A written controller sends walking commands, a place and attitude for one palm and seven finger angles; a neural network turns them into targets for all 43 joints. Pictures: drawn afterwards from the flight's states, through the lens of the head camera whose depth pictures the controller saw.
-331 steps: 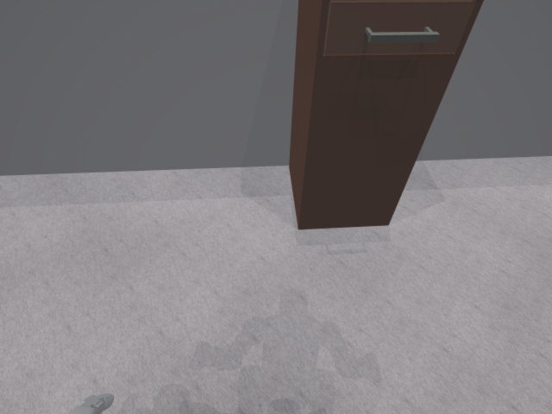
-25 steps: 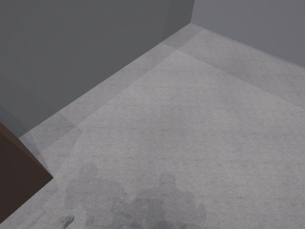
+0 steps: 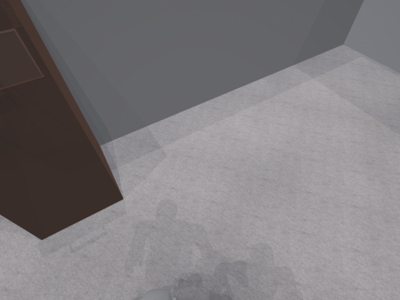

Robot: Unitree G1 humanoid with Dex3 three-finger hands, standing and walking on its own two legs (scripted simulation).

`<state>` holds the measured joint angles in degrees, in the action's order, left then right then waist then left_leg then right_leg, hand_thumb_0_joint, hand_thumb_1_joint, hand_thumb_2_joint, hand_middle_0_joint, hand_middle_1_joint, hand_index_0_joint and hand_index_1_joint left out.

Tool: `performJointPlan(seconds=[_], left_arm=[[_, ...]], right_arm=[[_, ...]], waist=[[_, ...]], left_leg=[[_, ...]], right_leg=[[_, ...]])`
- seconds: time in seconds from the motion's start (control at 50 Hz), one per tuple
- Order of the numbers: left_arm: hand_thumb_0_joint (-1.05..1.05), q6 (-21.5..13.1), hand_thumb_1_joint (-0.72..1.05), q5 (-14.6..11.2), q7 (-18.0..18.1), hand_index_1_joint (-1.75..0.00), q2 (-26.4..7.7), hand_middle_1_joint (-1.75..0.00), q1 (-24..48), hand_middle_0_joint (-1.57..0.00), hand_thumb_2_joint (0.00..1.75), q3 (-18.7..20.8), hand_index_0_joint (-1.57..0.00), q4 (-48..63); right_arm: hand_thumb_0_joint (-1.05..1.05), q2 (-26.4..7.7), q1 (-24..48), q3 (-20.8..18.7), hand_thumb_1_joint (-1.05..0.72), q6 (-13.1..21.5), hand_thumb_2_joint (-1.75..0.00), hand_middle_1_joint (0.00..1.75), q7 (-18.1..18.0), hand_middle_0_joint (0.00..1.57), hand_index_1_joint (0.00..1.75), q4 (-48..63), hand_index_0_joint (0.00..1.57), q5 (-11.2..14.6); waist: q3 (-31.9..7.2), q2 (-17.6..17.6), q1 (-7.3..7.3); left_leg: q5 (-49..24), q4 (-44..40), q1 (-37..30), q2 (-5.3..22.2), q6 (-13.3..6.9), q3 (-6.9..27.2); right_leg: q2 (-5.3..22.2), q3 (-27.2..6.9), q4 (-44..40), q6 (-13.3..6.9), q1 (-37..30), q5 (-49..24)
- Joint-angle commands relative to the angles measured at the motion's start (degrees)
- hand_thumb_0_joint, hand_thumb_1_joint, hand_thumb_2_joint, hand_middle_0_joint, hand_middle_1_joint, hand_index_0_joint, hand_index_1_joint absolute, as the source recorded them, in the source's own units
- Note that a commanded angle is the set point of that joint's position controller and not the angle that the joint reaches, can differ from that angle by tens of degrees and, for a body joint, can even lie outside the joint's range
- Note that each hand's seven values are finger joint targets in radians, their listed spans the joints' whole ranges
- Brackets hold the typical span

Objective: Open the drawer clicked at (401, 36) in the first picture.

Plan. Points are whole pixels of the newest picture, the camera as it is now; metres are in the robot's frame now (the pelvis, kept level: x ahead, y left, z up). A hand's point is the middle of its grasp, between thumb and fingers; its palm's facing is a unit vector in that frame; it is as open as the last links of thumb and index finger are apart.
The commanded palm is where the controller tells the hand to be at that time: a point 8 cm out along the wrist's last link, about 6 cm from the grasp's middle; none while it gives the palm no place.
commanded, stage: turn to face it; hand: left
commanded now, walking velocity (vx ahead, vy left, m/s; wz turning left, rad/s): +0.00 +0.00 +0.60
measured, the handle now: out of the picture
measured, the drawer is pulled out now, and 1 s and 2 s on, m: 0.00 0.00 0.00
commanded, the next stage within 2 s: take the last steps up to it in 0.90 s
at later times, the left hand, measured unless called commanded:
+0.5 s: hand out of the picture +0.04 +0.28 -0.16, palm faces +0.30 -0.92 -0.26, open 7.4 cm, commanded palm none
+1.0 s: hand out of the picture -0.06 +0.17 -0.15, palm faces +0.53 -0.80 -0.28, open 7.4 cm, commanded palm none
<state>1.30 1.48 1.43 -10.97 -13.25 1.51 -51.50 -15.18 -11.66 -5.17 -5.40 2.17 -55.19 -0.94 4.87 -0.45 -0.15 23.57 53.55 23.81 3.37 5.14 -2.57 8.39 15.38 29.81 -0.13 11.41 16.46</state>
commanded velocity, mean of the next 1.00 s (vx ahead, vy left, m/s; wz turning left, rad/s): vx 0.01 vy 0.00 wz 0.45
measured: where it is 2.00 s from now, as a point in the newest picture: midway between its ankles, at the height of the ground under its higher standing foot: outside the picture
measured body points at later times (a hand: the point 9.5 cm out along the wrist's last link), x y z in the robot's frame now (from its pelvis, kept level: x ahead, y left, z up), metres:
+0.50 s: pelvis -0.01 +0.04 +0.00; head +0.01 +0.07 +0.45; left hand +0.02 +0.33 -0.14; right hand +0.12 -0.18 -0.13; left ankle +0.00 +0.13 -0.74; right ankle +0.02 -0.12 -0.67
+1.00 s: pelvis -0.02 -0.02 +0.00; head +0.01 -0.04 +0.45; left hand -0.09 +0.22 -0.12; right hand +0.14 -0.24 -0.16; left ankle -0.13 +0.11 -0.66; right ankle +0.03 -0.10 -0.74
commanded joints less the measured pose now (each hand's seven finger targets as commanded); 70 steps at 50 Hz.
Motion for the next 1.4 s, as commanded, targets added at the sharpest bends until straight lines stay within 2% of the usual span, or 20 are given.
performJointPlan(seconds=[0.0, 0.06, 0.08, 0.1, 0.12, 0.24, 0.46, 0.62, 0.66, 0.68, 0.7, 0.76, 0.8, 1.02, 1.12, 1.14, 1.18, 1.2, 1.28, 1.38], left_arm=[[0.00, -0.98, 0.90, 0.42, 0.42, -0.30, -13.96, -0.30, -1.75, -0.20, 0.90, 4.61, -0.20, 2.74], [0.00, -0.28, 0.90, -0.53, -0.08, -0.30, -12.85, -0.30, -1.00, -0.20, 0.90, 4.55, -0.20, 2.51], [0.00, 0.07, 0.90, -1.09, -0.47, -0.30, -9.36, -0.30, -1.04, -0.20, 0.90, 4.10, -0.20, 4.40], [0.00, 0.43, 0.90, -0.62, -0.36, -0.30, -7.44, -0.30, 3.05, -0.20, 0.90, 3.01, -0.20, 6.88], [0.00, 0.69, 0.90, -0.42, -0.39, -0.30, -8.76, -0.30, 4.47, -0.20, 0.90, 3.32, -0.20, 7.09], [0.00, 0.82, 0.90, -0.30, -0.93, -0.30, -9.12, -0.30, 1.07, -0.20, 0.90, 4.12, -0.20, 2.30], [0.00, 0.53, 0.90, -0.72, -0.04, -0.30, -8.64, -0.30, 7.93, -0.20, 0.90, 3.67, -0.20, 5.55], [0.00, -0.24, 0.90, -1.57, 0.55, -0.30, -7.38, -0.30, 1.80, -0.20, 0.90, 3.23, -0.20, 4.95], [0.00, -1.20, 0.90, -0.90, 0.97, -0.30, -11.36, -0.30, -1.60, -0.20, 0.90, 4.04, -0.20, 4.29], [0.00, -1.55, 0.90, 0.01, 1.24, -0.30, -15.99, -0.30, -1.58, -0.20, 0.90, 4.99, -0.20, 4.85], [0.00, -1.09, 0.90, -0.38, 1.27, -0.30, -15.92, -0.30, -0.05, -0.20, 0.90, 4.51, -0.20, 5.68], [0.00, -1.28, 0.90, -0.78, 1.11, -0.30, -10.21, -0.30, 8.28, -0.20, 0.90, 3.32, -0.20, 6.77], [0.00, -1.91, 0.90, -0.76, 0.71, -0.30, -8.60, -0.30, 6.51, -0.20, 0.90, 2.72, -0.20, 5.76], [0.00, -2.30, 0.90, 0.48, 0.44, -0.30, -11.30, -0.30, -7.34, -0.20, 0.90, 3.56, -0.20, -1.58], [0.00, -2.56, 0.90, 0.16, -0.23, -0.30, -11.42, -0.30, -6.25, -0.20, 0.90, 3.57, -0.20, -4.34], [0.00, -2.26, 0.90, -0.41, -0.42, -0.30, -9.74, -0.30, -5.24, -0.20, 0.90, 3.20, -0.20, -4.26], [0.00, -1.86, 0.90, -0.31, -0.96, -0.30, -3.11, -0.30, -2.54, -0.20, 0.90, 1.42, -0.20, -1.47], [0.00, -1.84, 0.90, 0.08, -0.95, -0.30, -4.51, -0.30, 1.04, -0.20, 0.90, 1.43, -0.20, -0.78], [0.00, -1.74, 0.90, 0.40, -2.29, -0.30, -4.33, -0.30, -1.47, -0.20, 0.90, 1.52, -0.20, -5.46], [0.00, -1.32, 0.90, 0.02, -2.19, -0.30, -3.53, -0.30, -3.06, -0.20, 0.90, 1.61, -0.20, -6.66]], right_arm=[[0.00, -2.23, 4.18, 0.36, -0.90, 2.87, -0.90, 0.30, -0.37, 0.20, 0.30, 6.96, 0.20, 0.33], [0.00, -5.85, -2.63, -0.56, -0.90, 3.87, -0.90, 0.30, -0.44, 0.20, 0.30, 5.61, 0.20, 0.11], [0.00, -12.39, -5.38, -2.17, -0.90, 4.42, -0.90, 0.30, -0.85, 0.20, 0.30, 5.49, 0.20, -0.25], [0.00, -15.94, -8.88, -2.85, -0.90, 4.20, -0.90, 0.30, -1.41, 0.20, 0.30, 4.38, 0.20, 0.06], [0.00, -15.25, -8.96, -2.47, -0.90, 4.10, -0.90, 0.30, -1.62, 0.20, 0.30, 3.84, 0.20, -0.12], [0.00, -9.27, 1.25, -0.37, -0.90, 5.04, -0.90, 0.30, -2.79, 0.20, 0.30, 6.92, 0.20, 0.03], [0.00, -9.01, -3.59, -1.36, -0.90, 4.46, -0.90, 0.30, -2.64, 0.20, 0.30, 5.83, 0.20, -0.41], [0.00, -8.20, -1.36, -1.59, -0.90, 3.63, -0.90, 0.30, -2.42, 0.20, 0.30, 6.30, 0.20, -0.43], [0.00, -5.01, -1.44, -1.26, -0.90, 3.59, -0.90, 0.30, -1.95, 0.20, 0.30, 6.67, 0.20, 0.42], [0.00, -1.61, -1.85, -0.66, -0.90, 3.72, -0.90, 0.30, -1.96, 0.20, 0.30, 8.06, 0.20, 0.52], [0.00, -4.87, -0.72, -1.54, -0.90, 3.36, -0.90, 0.30, -2.12, 0.20, 0.30, 8.00, 0.20, -0.25], [0.00, -4.02, -4.58, -1.67, -0.90, 1.78, -0.90, 0.30, -1.23, 0.20, 0.30, 4.22, 0.20, -0.67], [0.00, -2.93, -5.33, -1.21, -0.90, 1.56, -0.90, 0.30, -1.01, 0.20, 0.30, 3.04, 0.20, -0.59], [0.00, -0.76, 3.76, 1.14, -0.90, 2.84, -0.90, 0.30, -1.48, 0.20, 0.30, 3.51, 0.20, 0.03], [0.00, -0.20, -1.96, 2.00, -0.90, 5.17, -0.90, 0.30, -1.43, 0.20, 0.30, 1.26, 0.20, 0.03], [0.00, -1.73, -5.33, 1.72, -0.90, 5.87, -0.90, 0.30, -1.68, 0.20, 0.30, -0.06, 0.20, 0.07], [0.00, -10.45, -12.69, -0.14, -0.90, 5.99, -0.90, 0.30, -2.54, 0.20, 0.30, -1.81, 0.20, -0.48], [0.00, -10.05, -13.15, 0.16, -0.90, 5.57, -0.90, 0.30, -2.81, 0.20, 0.30, -2.17, 0.20, -0.63], [0.00, -2.85, -7.04, 2.48, -0.90, 7.12, -0.90, 0.30, -3.60, 0.20, 0.30, -1.74, 0.20, -0.15], [0.00, -1.84, -11.27, 2.42, -0.90, 8.81, -0.90, 0.30, -4.01, 0.20, 0.30, -3.48, 0.20, 0.47]], waist=[[-6.30, 13.17, 2.38], [-9.93, 3.33, -1.88], [-10.58, -14.50, -3.64], [-10.88, -18.06, -5.52], [-10.25, -11.32, -5.01], [-6.76, -6.90, -0.45], [-6.19, -7.40, -2.87], [-9.05, -7.64, 0.14], [-10.40, 2.01, 1.91], [-8.94, 17.45, 2.35], [-7.53, 12.53, 2.13], [-1.83, 8.07, -2.73], [-0.56, 8.87, -2.49], [-5.45, 11.53, 3.90], [-7.09, 11.02, 0.85], [-7.44, 5.39, -0.90], [-4.06, -19.18, -4.52], [0.24, -13.27, -5.36], [7.62, -8.02, -1.35], [4.16, -4.88, -0.16]], left_leg=[[1.20, -11.72, -1.43, -0.70, -1.67, -3.77], [-14.87, -29.08, -17.13, 0.15, -3.31, -1.34], [-30.31, -32.87, -25.45, 13.87, -9.35, 18.26], [-44.82, -33.70, -24.99, 21.56, -15.75, 25.75], [-39.46, -32.99, -21.95, 21.79, -17.65, 22.05], [-31.15, -35.07, -16.48, 9.06, -11.89, 14.51], [-26.80, -34.98, -17.12, 8.99, -15.42, 25.16], [-27.28, -30.80, -7.77, 4.72, -13.12, 28.15], [-13.31, -21.80, 3.88, -1.34, -7.61, 22.08], [4.48, -7.90, 13.34, -9.44, -3.15, 9.26], [9.10, 3.27, 10.17, -7.37, -3.28, 9.30], [-0.24, 14.37, 7.41, -4.28, -2.76, 8.30], [-4.68, 16.41, 7.56, -3.85, -1.83, 6.40], [2.99, -7.52, 1.65, -2.39, -1.34, 0.80], [-3.28, -27.45, -13.43, -3.36, -3.87, -3.09], [-6.84, -33.96, -22.33, -2.27, -4.52, -1.45], [-0.62, -42.63, -31.23, 18.20, -12.93, 24.48], [2.04, -43.87, -25.58, 20.21, -16.28, 24.97], [-3.42, -46.07, -15.92, 12.36, -13.56, 14.59], [-23.82, -44.20, -21.92, 10.83, -13.69, 8.30]], right_leg=[[14.79, -8.61, -5.30, -5.91, -6.19, -23.22], [11.70, -3.89, 8.79, -0.30, 2.16, -15.18], [3.47, -1.91, 21.74, 4.76, 17.86, 8.78], [-0.33, -7.31, 31.47, 6.03, 24.00, 23.92], [0.64, -11.27, 36.20, 4.95, 23.06, 20.46], [-1.05, -14.68, 38.00, 6.14, 21.51, 3.36], [-3.77, -16.71, 25.32, 6.49, 19.10, 7.37], [-8.29, -15.23, 2.63, 4.06, 0.03, 1.82], [0.25, -22.35, -12.12, 1.63, -13.60, -1.79], [15.99, -38.48, -16.11, -4.79, -15.09, -2.27], [20.12, -38.29, -16.33, -8.87, -4.80, -4.76], [10.15, -26.22, -15.84, -5.86, 4.22, -2.58], [6.98, -19.58, -14.81, -4.51, 3.57, -7.73], [10.45, -19.53, -11.11, -7.70, -8.89, -19.89], [8.78, -17.26, -8.87, -5.09, -2.51, -2.79], [5.96, -13.80, -4.39, -2.52, 4.69, 3.30], [-4.61, -5.83, 19.80, 2.66, 27.20, 17.77], [-3.04, -10.29, 25.78, 1.54, 28.49, 16.46], [-1.14, -12.89, 32.85, 1.89, 25.79, 2.66], [-1.60, -12.80, 33.87, 3.58, 27.66, -3.57]])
